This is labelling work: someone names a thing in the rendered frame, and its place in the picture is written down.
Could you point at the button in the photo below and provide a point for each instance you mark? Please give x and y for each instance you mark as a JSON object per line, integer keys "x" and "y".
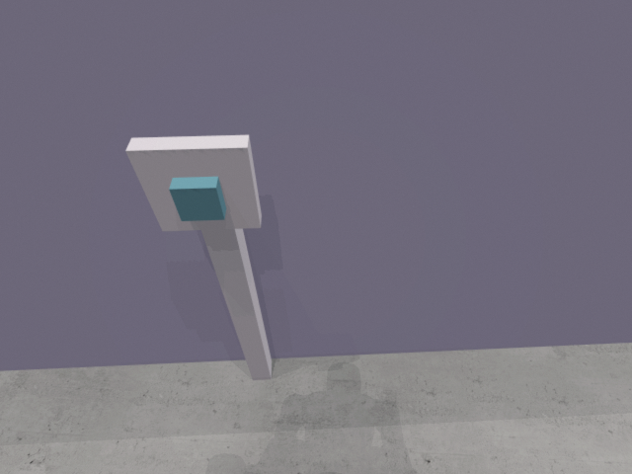
{"x": 198, "y": 198}

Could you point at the panel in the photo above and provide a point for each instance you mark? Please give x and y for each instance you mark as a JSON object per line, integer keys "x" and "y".
{"x": 156, "y": 161}

